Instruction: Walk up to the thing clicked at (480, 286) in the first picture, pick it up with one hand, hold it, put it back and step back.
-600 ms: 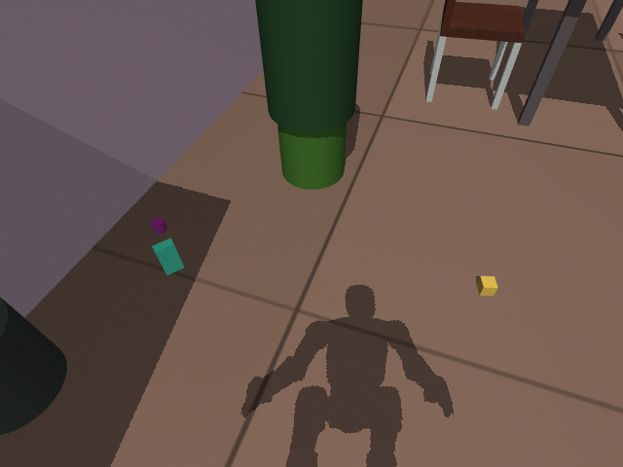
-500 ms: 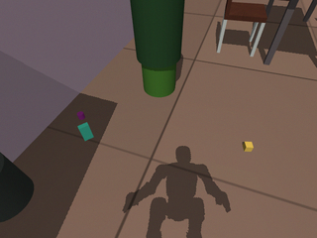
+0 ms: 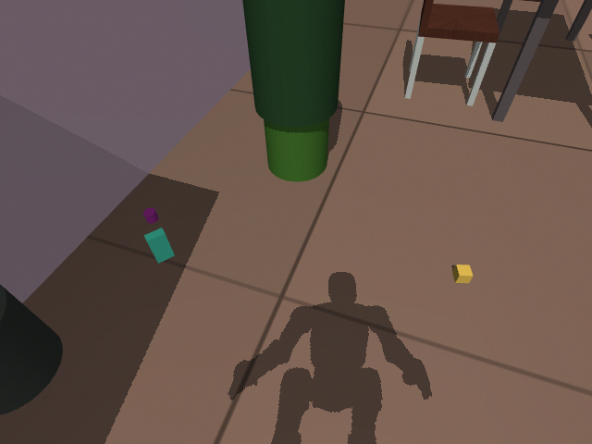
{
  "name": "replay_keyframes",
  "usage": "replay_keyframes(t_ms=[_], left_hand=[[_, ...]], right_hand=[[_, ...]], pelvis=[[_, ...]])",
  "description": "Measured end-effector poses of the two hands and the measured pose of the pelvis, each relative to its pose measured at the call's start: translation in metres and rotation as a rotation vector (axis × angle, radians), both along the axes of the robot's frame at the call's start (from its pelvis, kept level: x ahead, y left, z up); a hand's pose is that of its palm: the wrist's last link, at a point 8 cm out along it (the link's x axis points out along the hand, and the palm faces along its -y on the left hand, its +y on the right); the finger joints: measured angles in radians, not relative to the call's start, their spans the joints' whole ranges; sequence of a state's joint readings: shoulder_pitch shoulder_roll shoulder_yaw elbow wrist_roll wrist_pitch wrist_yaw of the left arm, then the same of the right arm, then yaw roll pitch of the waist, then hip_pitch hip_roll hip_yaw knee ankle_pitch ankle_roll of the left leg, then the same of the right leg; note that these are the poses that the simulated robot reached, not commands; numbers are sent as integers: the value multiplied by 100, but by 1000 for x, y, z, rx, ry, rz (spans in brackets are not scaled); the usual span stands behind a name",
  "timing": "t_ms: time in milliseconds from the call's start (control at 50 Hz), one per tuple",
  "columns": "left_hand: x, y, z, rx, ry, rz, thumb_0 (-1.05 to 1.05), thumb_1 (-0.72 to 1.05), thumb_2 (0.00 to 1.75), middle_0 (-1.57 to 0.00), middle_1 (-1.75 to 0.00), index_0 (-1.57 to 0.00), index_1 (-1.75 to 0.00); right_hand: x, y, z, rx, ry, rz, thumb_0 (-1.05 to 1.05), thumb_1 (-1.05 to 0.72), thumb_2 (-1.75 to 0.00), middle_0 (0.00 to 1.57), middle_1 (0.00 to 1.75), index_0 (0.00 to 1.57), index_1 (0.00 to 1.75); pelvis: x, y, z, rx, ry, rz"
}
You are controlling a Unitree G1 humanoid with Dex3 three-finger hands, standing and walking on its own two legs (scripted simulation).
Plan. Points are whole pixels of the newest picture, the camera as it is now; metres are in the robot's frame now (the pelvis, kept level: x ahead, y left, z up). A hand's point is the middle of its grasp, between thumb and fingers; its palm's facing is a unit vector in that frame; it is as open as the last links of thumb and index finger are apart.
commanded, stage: stand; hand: left
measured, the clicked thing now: (462, 273) +0.89 -0.62 -0.76
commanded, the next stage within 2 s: walk up in 0.52 s
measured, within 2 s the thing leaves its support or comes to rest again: neither
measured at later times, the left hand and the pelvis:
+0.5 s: hand out of the picture +0.07 +0.25 -0.16, palm faces -0.02 -0.94 -0.34, open 7.4 cm; pelvis +0.00 +0.00 +0.00, yaw +0 degrees
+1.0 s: hand (233, 412) +0.22 +0.13 -0.15, palm faces -0.32 -0.88 -0.36, open 7.4 cm; pelvis +0.07 -0.11 -0.03, yaw -21 degrees
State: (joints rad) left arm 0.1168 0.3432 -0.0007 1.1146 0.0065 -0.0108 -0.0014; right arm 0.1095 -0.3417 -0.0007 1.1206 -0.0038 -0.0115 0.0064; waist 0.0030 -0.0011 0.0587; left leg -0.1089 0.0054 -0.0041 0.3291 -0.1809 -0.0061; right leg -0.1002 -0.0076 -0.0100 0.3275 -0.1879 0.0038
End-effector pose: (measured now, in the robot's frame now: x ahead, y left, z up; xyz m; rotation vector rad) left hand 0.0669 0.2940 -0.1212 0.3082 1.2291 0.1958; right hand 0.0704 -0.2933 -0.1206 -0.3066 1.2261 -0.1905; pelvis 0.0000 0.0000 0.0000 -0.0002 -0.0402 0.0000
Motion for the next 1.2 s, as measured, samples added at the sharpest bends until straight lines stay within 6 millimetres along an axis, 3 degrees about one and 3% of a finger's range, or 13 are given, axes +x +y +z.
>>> replay_keyframes(t_ms=[520, 600, 740, 860, 900, 1060, 1140, 1200], left_hand=[[1, 1, 2, 8, 7, 5, 1, 91, 90, -20, -30, -21, -30], [9, 4, 0, -5, 34, -51, 1, 91, 90, -20, -30, -21, -30], [63, -15, 13, 2, 29, -177, 1, 91, 90, -20, -30, -20, -30], [128, -62, 8, 57, -64, -295, 1, 91, 90, -20, -30, -20, -30], [141, -80, 6, 55, -100, -309, 1, 91, 90, -20, -30, -20, -30], [180, -134, 3, -7, -39, -398, 1, 91, 90, -20, -30, -21, -30], [222, -153, -11, -39, -38, -466, 1, 90, 90, -20, -30, -21, -30], [264, -175, -20, -34, -35, -538, 1, 91, 90, -20, -30, -21, -30]], right_hand=[[7, -2, 0, -2, -3, 10, 1, -91, -90, 20, 30, 20, 30], [7, -14, 4, -12, -107, -51, 1, -90, -90, 20, 30, 20, 30], [-26, -77, 13, -105, -140, -163, 0, -90, -90, 20, 30, 20, 30], [-47, -148, -9, -155, -102, -253, 1, -90, -90, 20, 30, 20, 30], [-47, -161, -13, -155, -84, -281, 1, -90, -90, 20, 30, 20, 30], [-26, -159, 7, -105, -135, -319, 1, -91, -90, 20, 30, 20, 30], [-28, -153, 12, -131, -124, -362, 1, -91, -90, 20, 30, 20, 30], [-43, -150, 15, -166, -112, -436, 1, -90, -90, 20, 30, 20, 30]], pelvis=[[4, -1, 0, 1, 3, -1], [4, -5, -6, 24, 14, -88], [17, -33, -10, 24, 1, -205], [40, -81, -37, 10, -8, -280], [46, -92, -40, 3, -9, -306], [87, -115, -22, -11, 0, -412], [117, -122, -27, -13, 4, -460], [137, -130, -30, 0, 4, -504]])
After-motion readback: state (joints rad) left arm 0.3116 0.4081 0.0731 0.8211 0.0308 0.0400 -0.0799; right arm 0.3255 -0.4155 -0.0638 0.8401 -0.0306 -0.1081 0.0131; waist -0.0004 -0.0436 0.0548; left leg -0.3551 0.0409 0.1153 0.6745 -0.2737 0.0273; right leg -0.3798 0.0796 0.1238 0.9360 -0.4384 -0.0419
